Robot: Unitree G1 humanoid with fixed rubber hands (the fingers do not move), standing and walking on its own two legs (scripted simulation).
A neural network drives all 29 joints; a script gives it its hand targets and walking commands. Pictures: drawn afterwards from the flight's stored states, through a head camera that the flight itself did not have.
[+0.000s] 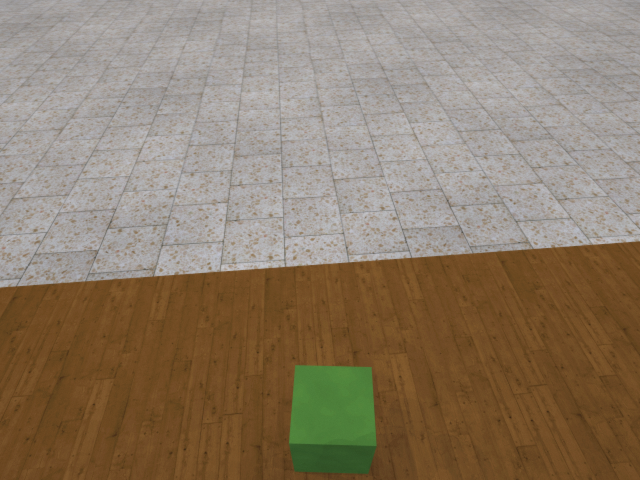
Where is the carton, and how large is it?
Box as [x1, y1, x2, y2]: [289, 365, 376, 473]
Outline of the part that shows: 295,365 289,445 294,470 367,473 376,446 371,367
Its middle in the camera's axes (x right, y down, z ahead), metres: +0.03 +0.50 +1.09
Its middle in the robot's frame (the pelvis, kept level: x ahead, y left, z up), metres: +0.45 +0.00 -0.66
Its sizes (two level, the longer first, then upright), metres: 0.210 0.200 0.250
